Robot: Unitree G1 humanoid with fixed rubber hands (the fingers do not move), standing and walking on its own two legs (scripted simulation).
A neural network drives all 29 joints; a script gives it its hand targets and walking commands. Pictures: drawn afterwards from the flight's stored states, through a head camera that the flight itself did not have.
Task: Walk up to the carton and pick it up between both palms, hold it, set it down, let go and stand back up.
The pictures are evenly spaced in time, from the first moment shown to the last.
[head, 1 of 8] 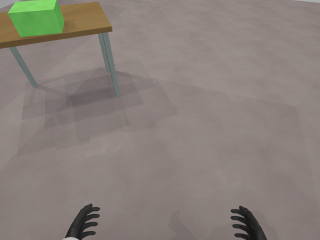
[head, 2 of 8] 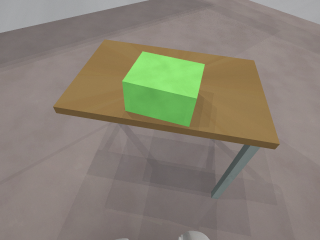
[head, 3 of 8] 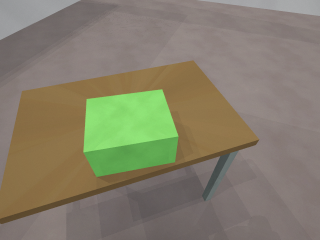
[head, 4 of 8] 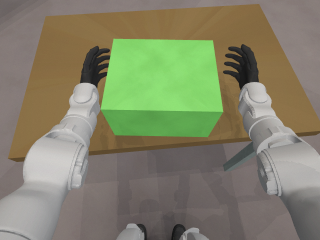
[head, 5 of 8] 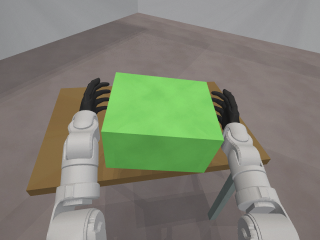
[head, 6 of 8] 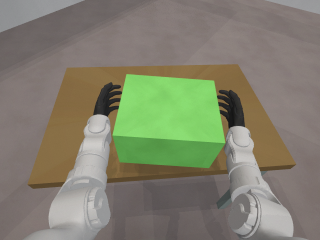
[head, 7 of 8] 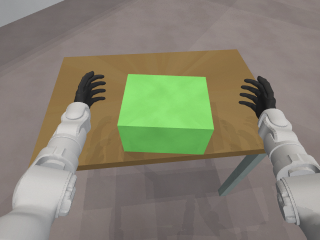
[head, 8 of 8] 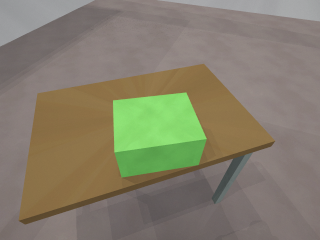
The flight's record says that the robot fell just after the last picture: no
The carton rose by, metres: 0.20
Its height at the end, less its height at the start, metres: +0.00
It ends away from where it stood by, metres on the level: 0.02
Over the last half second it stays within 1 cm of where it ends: yes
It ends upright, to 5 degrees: yes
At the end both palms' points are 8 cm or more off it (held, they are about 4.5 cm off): yes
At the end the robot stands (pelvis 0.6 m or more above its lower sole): yes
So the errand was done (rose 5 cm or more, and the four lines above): yes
